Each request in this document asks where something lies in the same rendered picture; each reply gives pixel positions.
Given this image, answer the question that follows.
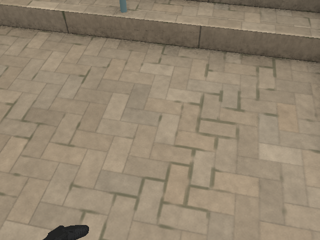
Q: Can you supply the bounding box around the left robot hand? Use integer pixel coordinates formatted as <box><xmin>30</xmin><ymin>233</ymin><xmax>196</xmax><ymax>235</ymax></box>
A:
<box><xmin>43</xmin><ymin>225</ymin><xmax>89</xmax><ymax>240</ymax></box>

